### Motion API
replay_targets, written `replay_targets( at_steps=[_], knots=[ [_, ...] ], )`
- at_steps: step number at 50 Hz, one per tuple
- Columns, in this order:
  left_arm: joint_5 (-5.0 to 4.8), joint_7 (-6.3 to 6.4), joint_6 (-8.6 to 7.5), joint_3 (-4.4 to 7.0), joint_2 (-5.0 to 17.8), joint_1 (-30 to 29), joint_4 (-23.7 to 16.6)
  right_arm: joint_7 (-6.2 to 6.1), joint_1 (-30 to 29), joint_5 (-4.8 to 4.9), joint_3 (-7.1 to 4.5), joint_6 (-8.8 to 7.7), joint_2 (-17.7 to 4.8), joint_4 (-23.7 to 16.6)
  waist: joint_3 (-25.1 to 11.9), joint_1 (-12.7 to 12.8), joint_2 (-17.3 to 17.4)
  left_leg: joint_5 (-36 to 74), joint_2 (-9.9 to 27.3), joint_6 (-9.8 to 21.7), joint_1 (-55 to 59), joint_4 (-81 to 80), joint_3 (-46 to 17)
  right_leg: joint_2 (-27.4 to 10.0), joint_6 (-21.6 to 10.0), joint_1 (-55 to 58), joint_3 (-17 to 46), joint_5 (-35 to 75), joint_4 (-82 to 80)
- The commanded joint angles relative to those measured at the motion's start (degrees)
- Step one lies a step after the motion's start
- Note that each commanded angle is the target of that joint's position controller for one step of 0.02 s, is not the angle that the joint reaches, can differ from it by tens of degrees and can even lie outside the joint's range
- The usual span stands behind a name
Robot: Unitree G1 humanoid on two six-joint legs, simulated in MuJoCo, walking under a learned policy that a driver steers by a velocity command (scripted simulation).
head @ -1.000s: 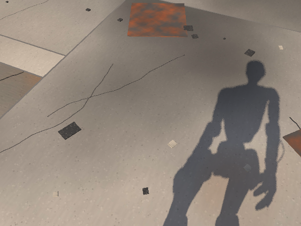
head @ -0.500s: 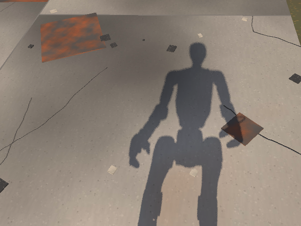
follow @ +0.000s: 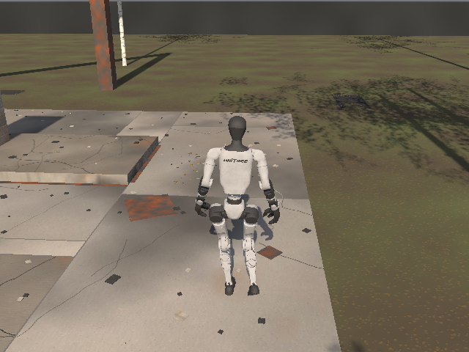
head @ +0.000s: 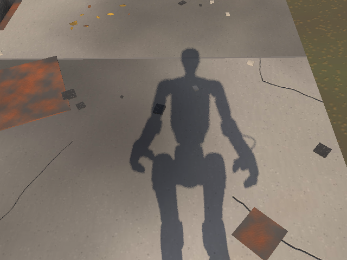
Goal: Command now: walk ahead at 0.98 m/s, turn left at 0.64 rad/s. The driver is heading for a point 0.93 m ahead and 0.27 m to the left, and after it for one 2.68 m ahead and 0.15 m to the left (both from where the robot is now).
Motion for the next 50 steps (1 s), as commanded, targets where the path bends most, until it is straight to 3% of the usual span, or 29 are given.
replay_targets(
  at_steps=[1, 3, 6, 8, 11, 13, 14, 15, 16, 17, 18, 19, 20, 21, 23, 26, 31, 34, 36, 37, 38, 39, 40, 41, 42, 43, 45, 47, 50],
  knots=[
    [0.66, 0.46, -1.81, 1.34, 6.1, -0.5, -7.2, -0.09, -1.3, 0.44, -0.08, -1.19, -3.1, -4.7, -0.6, 5.1, -5.0, -11.4, 15.6, 10.7, 10.0, -19.2, -33.5, -5.4, 1.4, -18.5, 3.6, 2.3, -4.9],
    [1.22, 1.37, -0.95, 1.05, 5.7, -3.3, -9.6, -0.75, -0.8, 1.66, 0.32, -0.92, -2.7, -4.5, 2.9, 5.9, -3.5, -7.2, 13.4, 10.1, 0.0, -19.9, -28.4, -6.7, 3.9, -16.3, 0.7, 3.5, -13.2],
    [2.44, 1.55, -1.12, -0.02, 3.0, -15.0, -14.8, -2.30, 2.0, 2.28, -0.02, -0.70, -4.1, -4.3, 5.2, 1.5, -0.3, 2.3, 8.0, 6.5, -12.7, -19.0, -21.0, -3.6, 6.0, -3.6, -4.2, 21.2, -34.0],
    [1.14, 1.50, -0.96, 0.39, 2.7, -18.1, -16.6, -2.19, 6.1, 2.75, -0.46, -0.30, -5.2, -3.2, 2.4, -1.4, 2.4, 0.1, 8.0, 4.0, -13.4, -17.6, -22.6, -0.2, 7.0, 5.5, -4.7, 28.8, -41.5],
    [-1.63, 2.11, -0.69, 2.55, 7.0, -20.1, -18.5, -2.43, 8.4, 3.55, -0.32, 0.23, -3.9, -2.4, 0.8, -2.0, 5.6, -0.7, 9.9, 2.1, 0.4, -11.0, -28.0, 0.4, 7.8, 5.1, -0.7, 24.4, -50.9],
    [-2.30, 2.33, -1.41, 4.76, 10.8, -14.3, -17.8, -2.58, 7.2, 2.90, -0.70, 1.00, -4.6, -2.6, -3.8, 2.5, 6.3, 16.3, 10.1, -0.2, 8.4, 1.4, -28.0, 0.8, 5.6, 10.4, -1.1, 17.8, -53.5],
    [-2.43, 2.52, -1.51, 5.74, 12.4, -2.6, -16.1, -2.29, 4.5, 1.59, -0.61, 1.42, -4.9, -4.1, -12.1, 8.8, 7.0, 21.7, 9.5, -2.1, 6.2, 14.3, -25.8, -3.3, 2.8, 23.1, 0.6, 15.3, -49.8],
    [-2.03, 3.21, -0.63, 6.58, 16.4, 13.1, -14.2, -2.05, 3.5, -0.83, 0.87, 1.48, -0.6, -6.5, -24.0, 14.0, 1.5, 9.6, 7.4, -3.2, -3.9, 34.4, -20.4, -14.9, -1.0, 42.3, 11.5, 3.6, -45.3],
    [-0.45, 1.91, -0.69, 6.89, 19.9, 14.6, -11.4, -1.57, 14.0, 3.30, 3.33, 0.61, 4.8, -8.9, -34.1, 7.0, -29.8, -22.5, 3.8, -5.4, -23.5, 52.8, -15.0, -31.2, -13.0, 58.3, 48.3, -16.1, -56.4],
    [-0.14, 1.75, 0.10, 6.18, 12.9, 11.7, -12.5, -2.57, 11.5, 5.36, 2.60, 1.28, -1.0, -7.3, -25.4, 9.0, -22.2, -18.0, 11.1, -5.2, -32.5, 58.4, -13.0, -28.1, -10.8, 52.7, 50.2, -33.3, -60.5],
    [-0.36, 2.19, 0.94, 5.30, 8.8, 9.9, -12.1, -2.72, 3.0, 3.90, 1.95, 1.82, -4.0, -8.4, -14.9, 10.7, -13.6, -13.8, 12.4, -5.1, -35.6, 58.8, -10.0, -24.4, -7.0, 45.1, 37.5, -24.9, -60.3],
    [0.20, 2.08, 1.53, 4.96, 8.7, 8.5, -10.6, -2.56, -2.4, 2.21, 1.83, 2.17, -3.6, -9.8, -8.1, 9.8, -2.1, -11.4, 14.5, -5.2, -33.6, 56.9, -8.1, -22.1, -5.5, 35.3, 27.6, -10.2, -60.8],
    [0.77, 1.83, 1.69, 4.76, 8.1, 6.4, -9.5, -2.24, -5.7, 0.89, 1.53, 2.29, -3.1, -11.3, -4.4, 8.1, -0.1, -9.4, 16.3, -5.0, -31.1, 53.6, -7.9, -19.6, -4.8, 27.8, 21.0, -1.6, -61.7],
    [1.24, 1.60, 1.68, 4.40, 7.3, 4.6, -8.4, -1.62, -5.4, 1.56, 1.58, 2.84, -1.4, -12.2, -1.7, 5.6, -1.2, -9.2, 18.1, -4.9, -28.5, 52.4, -8.1, -18.1, -4.2, 21.8, 15.9, 1.4, -63.3],
    [-0.10, 0.74, 1.57, 4.02, 5.1, 2.1, -6.4, -1.02, -5.4, 3.05, 2.08, 4.23, 0.8, -13.7, 0.5, 3.1, -4.0, -10.0, 20.6, -5.1, -28.3, 50.7, -7.6, -17.3, -3.6, 16.3, 8.4, 6.2, -65.6],
    [-0.31, 0.78, 1.30, 4.66, 7.9, -1.0, -4.8, -0.51, -7.2, 1.78, 2.36, 4.65, 0.0, -15.4, 3.1, 0.6, -3.1, -1.3, 21.6, -6.4, -29.3, 45.8, -7.1, -16.5, -3.1, 12.0, -1.8, 15.7, -68.3],
    [-0.02, 1.54, 1.17, 5.29, 13.1, 3.5, -2.2, 1.50, -18.2, 1.29, 2.19, 3.46, -2.1, -17.6, 6.6, 4.6, 1.7, 15.1, 18.2, -4.8, -23.7, 24.0, 1.0, -13.7, 0.5, 15.4, -14.8, 22.8, -70.7],
    [0.41, 1.87, 2.31, 5.86, 17.9, 6.0, -1.5, 2.51, -19.6, 2.18, 1.02, 2.88, -5.1, -18.7, 3.5, 2.9, -3.4, 10.2, 11.4, -1.8, -14.3, 17.4, 8.4, -14.4, 2.4, 22.9, -18.6, 60.1, -63.1],
    [0.55, 2.49, 3.86, 6.43, 20.6, 5.2, -2.2, 2.26, -8.6, 2.81, -1.37, 3.44, -9.5, -16.9, -3.6, -4.9, -8.6, 1.4, 6.8, 0.7, -0.9, 18.5, 10.6, -16.4, 2.0, 24.3, -18.9, 84.0, -45.3],
    [0.20, 2.53, 3.99, 6.41, 20.5, 2.1, -3.9, 1.77, 6.3, 2.65, -3.74, 3.97, -13.8, -12.9, -10.0, -12.3, -8.3, 2.4, 5.9, 3.6, 18.6, 15.2, 8.1, -15.9, 1.8, 15.4, -17.8, 83.5, -28.6],
    [0.24, 2.46, 3.04, 5.18, 16.0, 2.0, -4.7, 0.51, 14.5, 3.24, -4.87, 4.62, -16.0, -9.4, -10.3, -13.7, 0.6, 3.9, 10.2, 6.4, 35.6, 10.3, -1.9, -8.2, 4.2, -1.8, -16.9, 34.7, -4.7],
    [0.44, 1.53, 0.48, 1.60, 5.7, 11.5, -8.3, 0.27, 7.4, 1.23, -3.89, 3.73, -19.1, -12.0, -17.8, -0.8, 20.7, -5.2, 23.3, 16.4, 49.1, 3.0, -35.6, 0.6, 4.9, -23.1, -7.4, -14.5, 16.2],
    [-2.31, 0.79, -1.92, 2.09, 12.1, 7.4, -9.0, -0.05, 9.7, 0.27, -3.09, 3.13, -13.4, -12.6, -27.3, -5.9, 12.8, -26.1, 28.6, 17.3, 50.5, -10.9, -50.4, -1.9, 2.5, -27.2, 2.9, -8.2, 15.2],
    [-4.79, 1.00, -1.95, 2.47, 13.3, 2.2, -8.9, -0.03, 10.1, -0.07, -2.55, 2.22, -10.9, -10.7, -16.3, -5.9, 4.5, -27.5, 28.7, 13.6, 40.8, -15.0, -47.0, -4.2, 1.6, -29.0, 1.3, -4.4, 11.5],
    [-4.23, 1.65, -1.45, 2.06, 12.1, -0.1, -9.3, 0.31, 5.4, 0.08, -1.81, 1.22, -9.6, -10.7, -8.6, -2.5, -4.6, -22.2, 27.7, 11.3, 28.4, -15.2, -40.9, -6.9, 1.6, -27.1, 0.6, -1.4, 6.8],
    [-3.09, 2.01, -0.17, 1.92, 10.7, 1.0, -8.0, 0.43, 0.2, -0.45, -0.83, 0.44, -7.1, -11.0, -6.0, 0.9, -5.9, -17.4, 25.7, 9.6, 19.0, -14.4, -33.8, -9.7, 1.8, -22.5, 0.8, 1.0, 3.7],
    [-3.01, 1.50, 3.25, 2.33, 10.1, 6.1, -5.4, 0.36, -4.2, -1.25, 0.37, -0.40, -3.7, -10.2, -1.9, 5.1, -1.4, -11.2, 22.4, 7.3, 5.1, -15.9, -22.0, -13.1, 2.7, -16.3, 1.1, 4.4, 0.4],
    [-2.67, 1.73, 5.20, 1.87, 7.6, 3.8, -5.7, 0.25, -2.7, -0.82, 0.53, -1.35, -3.3, -7.8, 1.9, 4.7, 0.1, -4.1, 20.1, 4.8, -0.3, -17.6, -12.2, -13.1, 3.9, -18.0, 1.0, 8.4, -3.3],
    [-1.64, 1.52, 4.77, 1.56, 6.9, -3.6, -7.8, -0.86, -0.6, -1.22, 0.47, -2.24, -4.0, -6.1, 4.7, 1.6, 0.8, 7.4, 16.4, 0.4, 0.4, -19.8, -0.5, -10.5, 4.8, -20.8, -0.6, 21.8, -17.2]
  ],
)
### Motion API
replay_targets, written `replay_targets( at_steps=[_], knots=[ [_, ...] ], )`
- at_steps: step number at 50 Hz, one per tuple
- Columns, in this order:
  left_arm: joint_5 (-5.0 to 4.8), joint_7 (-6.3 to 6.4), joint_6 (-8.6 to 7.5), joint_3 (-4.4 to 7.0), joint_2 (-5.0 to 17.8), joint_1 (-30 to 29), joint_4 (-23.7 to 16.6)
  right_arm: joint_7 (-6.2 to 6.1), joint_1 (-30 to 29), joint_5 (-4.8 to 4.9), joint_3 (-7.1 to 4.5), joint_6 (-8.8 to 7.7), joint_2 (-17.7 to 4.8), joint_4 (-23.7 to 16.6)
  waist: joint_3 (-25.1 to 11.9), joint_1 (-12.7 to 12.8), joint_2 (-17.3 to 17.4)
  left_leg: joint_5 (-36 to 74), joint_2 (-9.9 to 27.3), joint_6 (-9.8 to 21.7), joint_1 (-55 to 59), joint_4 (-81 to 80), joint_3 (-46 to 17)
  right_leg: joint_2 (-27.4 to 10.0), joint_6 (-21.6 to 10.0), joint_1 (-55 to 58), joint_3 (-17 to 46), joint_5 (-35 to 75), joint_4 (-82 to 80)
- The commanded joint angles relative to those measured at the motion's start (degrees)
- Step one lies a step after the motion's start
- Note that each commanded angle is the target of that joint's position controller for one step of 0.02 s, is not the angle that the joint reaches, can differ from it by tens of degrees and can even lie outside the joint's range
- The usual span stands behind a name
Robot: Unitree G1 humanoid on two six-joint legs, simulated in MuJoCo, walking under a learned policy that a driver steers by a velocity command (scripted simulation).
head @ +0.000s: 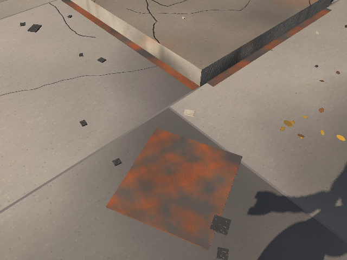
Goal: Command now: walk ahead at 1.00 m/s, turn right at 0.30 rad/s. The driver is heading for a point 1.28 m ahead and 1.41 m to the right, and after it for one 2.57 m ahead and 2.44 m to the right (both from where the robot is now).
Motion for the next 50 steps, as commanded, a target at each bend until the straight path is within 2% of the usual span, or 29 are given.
replay_targets(
  at_steps=[1, 6, 8, 10, 11, 12, 13, 14, 15, 16, 17, 18, 20, 22, 24, 26, 30, 31, 32, 33, 34, 35, 36, 37, 38, 39, 42, 46, 50],
  knots=[
    [0.56, -0.54, -0.32, 0.88, 3.4, -2.8, -2.5, -1.29, -4.7, -0.26, -1.36, -2.46, -6.5, -3.7, 5.9, 0.2, 2.5, 18.7, 11.7, 1.0, -12.2, -15.3, -1.4, 1.3, 0.4, 4.8, -2.8, 15.4, -12.0],
    [-0.37, -4.10, -2.27, 0.48, 1.8, -10.6, -4.8, -2.84, 0.1, 0.13, -1.18, -2.14, -9.3, -0.5, 6.8, -3.0, 3.8, 34.2, 14.7, -4.7, 3.5, -15.5, 3.6, 6.1, -3.1, 6.1, -9.5, 25.1, -30.8],
    [-0.43, -5.36, -2.35, 1.49, 4.1, -9.7, -5.6, -3.78, -0.5, -0.68, -1.58, -0.73, -11.7, -0.5, 3.6, -1.0, 7.1, 59.7, 16.1, -6.6, 12.1, -9.3, 5.2, 10.5, -5.0, 8.7, -14.4, 19.3, -32.4],
    [-1.05, -5.32, -0.90, 3.21, 7.7, 0.8, -4.6, -5.26, -4.0, -1.60, -2.65, 1.25, -14.9, -1.6, -2.3, 6.6, 12.2, 86.1, 18.7, -7.1, 15.5, 5.6, 5.6, 14.1, -7.1, 17.9, -16.9, 7.5, -28.4],
    [-0.96, -4.60, 0.34, 4.99, 11.6, 15.2, -1.2, -5.34, -8.5, -2.02, -2.99, 1.84, -16.0, -2.9, -8.1, 13.8, 12.8, 90.4, 19.3, -6.6, 10.9, 20.1, 4.7, 13.7, -9.3, 32.0, -14.1, 3.9, -25.9],
    [-0.55, -3.39, 1.43, 6.28, 14.4, 29.2, 2.3, -4.85, -14.6, -0.92, -3.09, 1.55, -15.9, -4.5, -11.4, 21.8, 7.8, 75.4, 14.4, -6.5, -1.5, 44.4, 5.7, 10.9, -11.8, 49.7, -7.7, 6.4, -31.0],
    [0.61, -3.06, 1.55, 5.09, 13.4, 27.5, 4.6, -2.57, -7.9, -2.01, 0.89, -0.63, -0.9, -6.3, -8.5, 11.0, -18.5, -13.4, 2.8, -7.8, -32.1, 70.5, -0.5, 5.9, -17.0, 65.0, 5.9, -1.6, -26.0],
    [2.54, -2.95, 0.61, 4.00, 10.0, 21.2, 0.9, -0.87, -4.4, 2.43, 2.42, -3.32, -1.2, -10.0, -17.2, 6.5, -19.9, -15.4, 0.6, -5.2, -44.2, 76.8, -11.6, -3.8, -25.7, 69.0, 39.2, -32.6, -43.3],
    [2.43, -2.66, 0.27, 4.06, 7.3, 20.9, -0.6, -0.34, -12.2, 3.01, 1.22, -4.74, -8.0, -11.1, -12.0, 10.1, -7.5, -7.5, 3.7, -1.3, -44.2, 69.8, -13.7, -3.8, -21.5, 63.7, 42.1, -36.9, -53.5],
    [2.37, -3.04, -0.38, 3.80, 7.1, 17.6, -1.0, -0.42, -15.1, 3.04, 0.95, -5.24, -8.2, -12.9, -6.0, 6.1, 3.6, -2.7, 5.7, -0.4, -43.0, 62.5, -13.3, -3.3, -19.2, 54.6, 39.9, -33.6, -55.5],
    [2.07, -3.48, -1.03, 3.89, 7.5, 13.3, -2.4, -0.87, -14.6, 1.49, 1.19, -5.09, -7.1, -12.3, -2.6, 2.6, 9.2, -0.7, 7.4, -1.0, -39.2, 57.2, -13.7, -1.5, -19.4, 45.3, 37.1, -28.1, -55.6],
    [2.17, -3.21, -1.35, 4.05, 8.1, 9.5, -3.6, -1.31, -12.7, 0.41, 1.01, -4.45, -6.9, -11.8, -0.7, 0.0, 9.5, 0.3, 8.8, -2.6, -35.9, 53.9, -14.6, 1.3, -19.9, 38.6, 33.5, -22.8, -56.0],
    [1.37, -2.61, -1.24, 3.67, 6.8, 6.8, -4.1, -2.31, -11.3, 0.16, 0.30, -2.73, -8.4, -11.1, 2.1, -2.0, 7.3, 1.2, 11.0, -5.6, -32.9, 46.8, -13.5, 5.3, -19.2, 30.9, 25.4, -14.3, -56.7],
    [0.43, -1.45, -1.29, 3.28, 5.9, 7.6, -3.5, -3.17, -16.8, -0.88, 0.63, -1.97, -7.8, -13.5, 5.0, -0.4, 5.8, 5.5, 11.1, -8.2, -29.8, 35.4, -10.2, 8.5, -18.1, 23.2, 18.3, -4.9, -56.8],
    [-0.02, -0.32, -0.70, 3.50, 6.5, 8.5, -2.3, -3.13, -24.0, -1.26, 1.50, -1.99, -4.6, -16.2, 5.7, 2.6, 2.1, 16.6, 8.7, -9.9, -22.8, 22.0, -7.4, 12.3, -15.4, 17.2, 13.5, -1.4, -55.5],
    [-0.41, -0.08, -0.13, 4.08, 7.7, 11.1, -1.0, -2.92, -27.7, 0.13, 1.40, -2.10, -3.6, -17.8, 3.0, 5.8, -0.8, 23.9, 5.4, -10.9, -14.5, 12.7, -6.1, 12.8, -12.8, 16.0, 14.3, -3.7, -54.9],
    [-1.09, 0.52, 0.28, 4.49, 6.9, 12.0, 0.5, -2.96, -27.9, 3.15, -1.49, -2.84, -9.1, -18.4, 0.6, 5.3, -4.4, 21.3, 5.5, -10.7, -12.8, 2.1, -11.1, 9.7, -10.1, 31.8, 21.1, -2.9, -46.7],
    [-0.60, 0.54, 0.55, 4.70, 7.2, 10.9, 0.3, -3.06, -23.6, 3.39, -2.65, -3.26, -11.1, -17.5, -2.2, 2.5, -5.0, 18.4, 5.1, -9.5, -8.9, 1.9, -10.5, 9.4, -8.9, 35.1, 21.2, 5.8, -40.9],
    [0.40, 0.17, 0.85, 4.67, 7.6, 8.9, -0.5, -3.21, -14.0, 3.62, -3.94, -3.47, -12.9, -15.8, -8.6, -3.4, -5.4, 16.0, 6.7, -7.8, 0.8, 3.6, -10.0, 10.6, -6.7, 36.0, 18.7, 14.9, -29.9],
    [2.64, -0.44, 1.02, 3.26, 4.4, 5.7, -2.9, -3.79, 1.8, 3.42, -4.47, -2.81, -14.6, -13.4, -19.6, -10.4, -4.2, 5.9, 14.8, -5.0, 20.3, 10.8, -16.2, 11.2, -5.0, 27.0, 15.0, 11.9, -11.6],
    [0.10, -1.17, 0.43, 0.82, -3.8, 18.4, -5.1, -2.87, 5.3, 0.45, -4.92, -2.58, -19.6, -11.5, -30.0, -2.2, 25.8, -17.0, 31.1, 6.1, 40.9, 0.0, -51.5, 18.2, -2.6, 6.3, 9.2, -27.5, 9.2],
    [-2.63, -0.44, 0.69, 0.56, 1.1, 17.1, -4.6, -2.28, 3.4, 0.76, -4.64, -2.18, -15.5, -11.8, -25.2, -3.7, 28.5, -36.2, 32.8, 6.2, 37.7, -6.0, -62.4, 11.2, -2.7, -3.9, 5.6, -22.9, 17.5],
    [-1.56, -0.14, 1.05, 1.55, 5.6, 9.3, -4.8, -2.87, 0.1, 1.24, -3.84, -1.55, -10.8, -12.6, -14.7, -6.3, 19.0, -30.9, 29.4, 3.5, 29.4, -6.7, -51.6, 9.0, -2.8, -7.0, 3.0, -17.3, 18.6],
    [0.16, -0.27, 1.14, 1.99, 6.9, 3.8, -5.8, -3.04, -1.2, 0.81, -3.49, -0.88, -10.0, -11.3, -8.1, -6.3, 7.9, -17.7, 26.7, 1.6, 20.8, -6.6, -40.9, 7.1, -2.7, -5.5, 1.0, -13.9, 16.7],
    [1.46, -0.67, 0.92, 2.13, 6.2, -0.6, -7.4, -2.91, -1.7, 0.06, -3.37, -0.60, -9.9, -10.0, -3.2, -5.5, 3.2, -6.9, 24.4, 0.9, 13.4, -6.9, -33.4, 5.3, -3.0, -3.8, 0.5, -12.2, 14.0],
    [0.81, -1.28, 1.22, 2.28, 5.2, -0.6, -8.2, -2.88, -3.2, -0.54, -2.92, -0.77, -8.8, -8.8, -0.9, -3.1, 4.4, -1.7, 23.0, 0.6, 8.0, -8.0, -28.1, 3.2, -3.1, -1.4, 1.1, -10.8, 12.2],
    [-0.98, -2.00, 3.02, 1.72, 2.3, -0.1, -9.5, -1.92, -4.9, 1.14, -1.90, -0.99, -5.1, -5.2, 2.2, 0.1, 7.5, 5.7, 21.7, 0.2, 2.3, -10.4, -17.9, -0.2, -3.5, -2.6, 0.2, -11.1, 10.9],
    [0.00, -2.73, 2.97, 1.40, 2.9, -3.8, -10.9, -2.44, -8.0, 0.17, -2.34, -1.12, -8.3, -3.4, 6.3, 1.9, 5.5, 16.7, 19.7, -0.7, -3.3, -14.2, -4.5, 0.1, -1.6, -3.2, -1.8, 1.2, 2.9],
    [0.11, -4.63, 1.78, 1.26, 2.9, -13.5, -12.9, -3.21, -2.5, 0.19, -2.46, -1.05, -11.5, -0.5, 9.0, -1.8, 1.5, 28.4, 18.3, -4.7, 2.2, -15.4, 4.0, 3.2, -4.0, -0.2, -9.2, 11.0, -14.2]
  ],
)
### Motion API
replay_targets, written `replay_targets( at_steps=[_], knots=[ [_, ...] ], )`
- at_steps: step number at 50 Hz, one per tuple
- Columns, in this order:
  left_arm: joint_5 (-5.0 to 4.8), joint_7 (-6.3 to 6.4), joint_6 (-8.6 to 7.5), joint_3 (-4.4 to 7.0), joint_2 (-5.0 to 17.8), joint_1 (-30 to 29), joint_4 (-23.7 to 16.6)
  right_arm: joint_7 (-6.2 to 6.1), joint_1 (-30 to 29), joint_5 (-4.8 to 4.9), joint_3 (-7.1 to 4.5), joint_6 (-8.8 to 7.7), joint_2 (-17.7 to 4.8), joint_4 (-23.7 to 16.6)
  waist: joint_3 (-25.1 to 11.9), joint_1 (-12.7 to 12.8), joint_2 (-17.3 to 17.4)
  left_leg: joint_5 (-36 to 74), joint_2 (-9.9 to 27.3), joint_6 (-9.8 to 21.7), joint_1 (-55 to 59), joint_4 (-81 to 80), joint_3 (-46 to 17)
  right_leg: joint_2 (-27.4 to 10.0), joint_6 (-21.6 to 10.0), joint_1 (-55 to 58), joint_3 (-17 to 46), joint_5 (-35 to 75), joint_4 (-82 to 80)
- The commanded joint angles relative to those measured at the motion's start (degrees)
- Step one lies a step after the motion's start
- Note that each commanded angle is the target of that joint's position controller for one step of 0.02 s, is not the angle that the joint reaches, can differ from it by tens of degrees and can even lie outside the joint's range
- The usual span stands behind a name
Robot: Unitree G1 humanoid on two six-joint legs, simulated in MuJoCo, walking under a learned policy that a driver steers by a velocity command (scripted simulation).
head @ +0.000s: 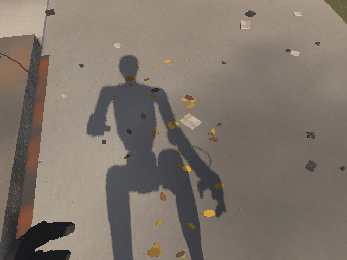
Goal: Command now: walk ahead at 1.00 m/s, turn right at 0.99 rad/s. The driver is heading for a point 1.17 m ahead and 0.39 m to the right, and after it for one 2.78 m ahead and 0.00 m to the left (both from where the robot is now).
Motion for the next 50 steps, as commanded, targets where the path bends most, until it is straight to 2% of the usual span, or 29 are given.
replay_targets(
  at_steps=[1, 4, 6, 7, 8, 9, 10, 11, 12, 14, 18, 20, 23, 25, 26, 27, 28, 29, 30, 32, 34, 37, 39, 42, 45, 46, 47, 49, 50],
  knots=[
    [-0.27, -1.84, -1.47, -0.40, 0.3, -6.5, -4.7, -0.62, -6.5, -0.11, -0.66, -1.22, -8.5, -4.6, 7.4, 3.4, 2.7, 44.4, 12.9, 1.7, -9.5, -6.7, -0.7, 2.8, -2.5, 8.3, -5.6, 5.7, -12.3],
    [-0.77, -2.37, -1.47, 1.70, 4.3, -2.1, -4.3, -2.15, -4.9, -0.10, -1.73, 0.28, -13.8, -4.3, 1.1, 8.8, 10.8, 87.1, 15.0, 0.6, -4.0, 6.8, 1.5, 10.5, -4.8, 22.2, -12.2, -1.1, -14.7],
    [-1.03, -1.36, -0.20, 5.75, 11.4, 23.8, 2.4, -2.23, -11.5, -0.02, -2.19, 1.00, -14.7, -7.4, -9.7, 22.2, 12.3, 93.8, 15.6, 2.1, -15.2, 35.7, -0.6, 11.2, -9.7, 52.0, -7.2, -4.3, -17.5],
    [-1.44, 0.04, 0.35, 6.36, 12.4, 31.2, 6.1, -1.59, -13.9, 0.46, -1.09, -0.02, -10.0, -8.3, -8.3, 23.7, 2.1, 37.7, 6.3, 1.3, -30.2, 60.1, -0.8, 6.9, -12.2, 65.8, 1.5, -0.5, -25.4],
    [0.56, 0.15, -0.15, 5.30, 14.7, 25.2, 4.1, -0.40, -6.6, -0.84, 2.32, -2.60, 0.7, -11.6, -11.9, 11.5, -17.3, -10.5, -0.7, 1.1, -49.8, 79.7, -9.4, 0.0, -18.6, 76.1, 23.0, 1.9, -23.6],
    [1.99, 0.49, -1.09, 4.98, 12.1, 23.9, 1.6, 0.56, -8.9, 2.07, 2.43, -5.27, -3.4, -15.9, -23.7, 12.9, -13.5, -6.3, -0.7, 3.0, -59.0, 81.0, -20.7, -8.4, -26.4, 80.6, 48.4, -30.8, -40.6],
    [1.95, 0.59, -2.15, 4.61, 9.3, 24.0, 2.0, 0.50, -17.0, 3.59, 1.75, -6.22, -7.1, -17.0, -14.4, 14.0, -1.9, -0.8, 1.8, 4.4, -60.5, 74.8, -20.7, -8.0, -21.8, 71.8, 50.5, -37.5, -48.0],
    [1.88, 0.34, -3.11, 3.87, 7.5, 19.9, 2.4, 0.27, -17.4, 3.58, 1.74, -6.02, -6.2, -16.8, -6.5, 9.4, 7.4, 3.0, 4.1, 4.3, -58.0, 67.9, -20.3, -7.4, -19.5, 59.5, 46.2, -33.9, -49.4],
    [1.98, 0.22, -3.83, 3.12, 5.6, 15.8, 2.0, -0.01, -14.4, 2.43, 1.87, -4.80, -5.1, -14.7, -3.5, 5.8, 10.5, 4.9, 6.5, 3.0, -52.4, 63.8, -20.6, -5.1, -18.1, 49.7, 40.4, -28.2, -48.6],
    [2.36, 1.08, -3.89, 2.15, 3.2, 10.7, 2.2, 0.14, -10.2, 1.23, 1.39, -2.11, -5.0, -12.6, 0.8, 1.6, 7.1, 6.5, 10.0, 0.4, -45.4, 57.1, -19.4, -0.5, -16.5, 35.4, 29.3, -22.0, -49.4],
    [1.82, 3.54, -3.77, 1.57, 2.7, 12.1, 5.4, 0.33, -22.0, -1.50, 3.24, -1.73, -0.5, -16.9, 6.3, 5.4, 3.9, 24.7, 9.5, -2.4, -37.5, 35.2, -12.2, 7.2, -12.4, 20.0, 11.3, 1.9, -47.9],
    [1.13, 3.93, -3.37, 1.98, 3.7, 18.6, 8.4, 1.45, -27.8, -1.70, 3.91, -2.75, 1.8, -17.6, 4.0, 10.7, 4.2, 40.5, 4.9, -2.0, -29.2, 22.0, -9.1, 8.4, -10.0, 20.5, 8.9, 0.4, -46.6],
    [0.21, 3.75, -2.59, 2.31, 4.5, 23.4, 11.6, 1.96, -30.7, 0.05, 2.33, -3.03, -1.6, -19.2, 2.4, 13.0, -0.5, 43.4, 2.9, -0.3, -31.1, 12.0, -11.4, 4.7, -8.0, 34.0, 12.6, 0.4, -41.7],
    [0.83, 4.31, -1.62, 2.38, 4.1, 22.8, 12.4, 2.01, -26.8, -0.25, 0.92, -3.04, -4.0, -18.1, -0.6, 9.8, -2.7, 38.8, 1.8, 1.6, -29.5, 10.8, -12.2, 2.9, -5.8, 42.1, 14.9, 8.0, -34.7],
    [1.31, 4.48, -1.14, 2.63, 4.7, 20.0, 11.7, 1.94, -19.7, -0.59, 0.04, -3.01, -5.2, -16.1, -4.2, 5.4, -3.6, 37.8, 1.0, 2.7, -23.7, 10.5, -11.6, 3.7, -3.7, 43.9, 14.4, 16.7, -27.9],
    [1.72, 4.34, -0.95, 2.44, 4.3, 17.0, 10.3, 2.05, -10.4, -0.94, -0.51, -3.05, -6.7, -13.9, -9.4, 0.2, -2.8, 47.6, 3.9, 3.6, -14.0, 11.9, -12.0, 5.9, -0.5, 42.4, 12.1, 17.4, -16.3],
    [2.60, 3.76, -1.09, 1.07, -1.2, 24.5, 9.8, 2.07, -4.6, -2.64, -0.44, -3.06, -9.9, -12.9, -20.5, 2.3, 10.9, 71.6, 17.6, 10.6, 6.1, 19.3, -24.2, 11.4, 3.5, 29.6, 10.2, -9.4, 6.9],
    [0.23, 2.76, -1.37, -0.38, -2.9, 37.4, 13.6, 3.05, -2.1, -2.13, -0.16, -2.59, -8.7, -10.5, -33.0, 4.6, 26.8, 67.8, 29.6, 21.7, 19.3, 14.5, -49.4, 16.6, 5.9, 18.6, 13.4, -38.8, 24.8],
    [-0.13, 2.52, -0.54, 0.51, 2.7, 35.4, 14.8, 3.18, -4.7, -0.68, -0.17, -1.40, -6.9, -12.3, -34.4, 2.7, 17.3, 48.2, 27.3, 20.1, 16.5, 11.6, -50.4, 12.4, 6.2, 17.1, 16.9, -36.3, 28.6],
    [0.53, 3.38, 1.06, 1.21, 4.9, 17.7, 9.7, 2.26, -16.2, -0.07, 1.78, 0.48, -2.3, -13.2, -15.4, 4.1, 4.1, 32.1, 20.7, 15.5, -5.5, 5.7, -37.1, 7.4, 6.4, 14.3, 8.8, -29.6, 20.5],
    [1.29, 4.06, 2.43, 1.04, 2.6, 16.1, 8.8, 1.89, -19.6, -1.00, 2.29, 0.91, -1.5, -12.2, -8.7, 7.7, 6.5, 32.4, 15.8, 13.3, -20.1, 2.6, -30.1, 4.2, 5.7, 20.8, 6.7, -26.4, 9.3],
    [2.17, 5.00, 2.35, -0.26, -2.0, 18.4, 10.2, 2.05, -20.9, -1.27, 2.03, 0.67, -1.6, -10.3, -9.7, 9.4, 9.1, 50.2, 13.0, 13.9, -25.7, 2.3, -20.8, 4.4, 6.4, 29.8, 3.9, -25.6, -7.4],
    [2.45, 4.98, 2.13, -0.38, -1.6, 17.9, 10.8, 1.72, -19.8, -0.70, 1.54, 1.12, -2.7, -8.8, -13.2, 8.9, 9.2, 49.2, 14.3, 14.8, -24.2, 2.5, -20.3, 4.0, 6.4, 33.7, 4.0, -18.3, -14.0],
    [2.47, 4.46, 3.08, 0.22, 0.1, 15.1, 11.1, 1.36, -21.2, 0.06, 1.56, 2.66, -3.2, -8.1, -10.7, 8.6, 9.0, 19.3, 13.8, 13.3, -29.1, -0.4, -20.8, 4.3, 4.8, 39.0, 3.1, -11.0, -22.2],
    [4.25, 4.35, 3.35, 0.40, 0.6, 12.1, 10.1, 1.38, -20.2, -0.20, 2.83, 3.50, -0.2, -6.8, -4.2, 8.6, 8.1, -6.7, 9.8, 7.3, -35.7, -0.9, -20.6, 3.2, 1.5, 42.7, 4.6, -9.2, -32.3],
    [3.99, 4.75, 3.10, 0.99, 3.4, 12.7, 9.6, 1.32, -18.7, -0.13, 2.37, 3.66, -1.6, -6.7, -3.6, 7.3, 5.6, -12.1, 7.0, 5.4, -35.6, 2.0, -19.0, 1.1, -0.4, 40.0, 6.8, -21.2, -34.4],
    [3.16, 4.76, 2.98, 2.44, 7.7, 13.3, 10.6, 0.82, -17.9, 0.74, 1.65, 3.91, -3.1, -7.1, -1.4, 6.6, -1.8, -14.1, 2.7, 4.0, -35.6, 5.7, -13.8, 0.7, -2.7, 32.9, 9.9, -40.5, -39.0],
    [1.98, 4.69, 1.09, 3.09, 8.6, 13.5, 11.3, 0.47, -19.7, 1.84, 1.28, 2.86, -2.7, -7.8, 0.1, 7.7, -12.5, -3.5, -0.8, 2.7, -35.0, 23.5, -8.5, -7.2, -6.8, 30.6, 23.3, -48.9, -52.3],
    [1.51, 4.69, -0.02, 2.97, 7.6, 12.0, 11.1, 0.63, -18.3, 2.14, 0.76, 2.35, -3.3, -6.9, 0.0, 7.0, -13.5, 0.3, 1.1, 3.7, -36.3, 29.7, -9.9, -10.3, -8.0, 31.7, 27.0, -44.7, -54.0]
  ],
)
Velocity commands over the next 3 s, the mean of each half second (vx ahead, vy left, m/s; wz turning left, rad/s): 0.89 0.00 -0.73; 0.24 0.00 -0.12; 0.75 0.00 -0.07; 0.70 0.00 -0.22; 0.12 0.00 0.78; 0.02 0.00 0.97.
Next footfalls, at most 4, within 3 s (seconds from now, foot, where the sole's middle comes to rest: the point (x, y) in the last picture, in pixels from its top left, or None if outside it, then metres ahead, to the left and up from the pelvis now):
0.14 right None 0.32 -0.07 -0.76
0.54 left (163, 192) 0.77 0.00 -0.76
0.90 right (216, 214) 0.65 -0.21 -0.76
1.22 left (152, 192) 0.78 0.04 -0.76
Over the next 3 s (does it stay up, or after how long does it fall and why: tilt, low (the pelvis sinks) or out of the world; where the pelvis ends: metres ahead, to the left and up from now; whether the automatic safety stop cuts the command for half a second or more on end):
stays up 1.34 -0.54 0.02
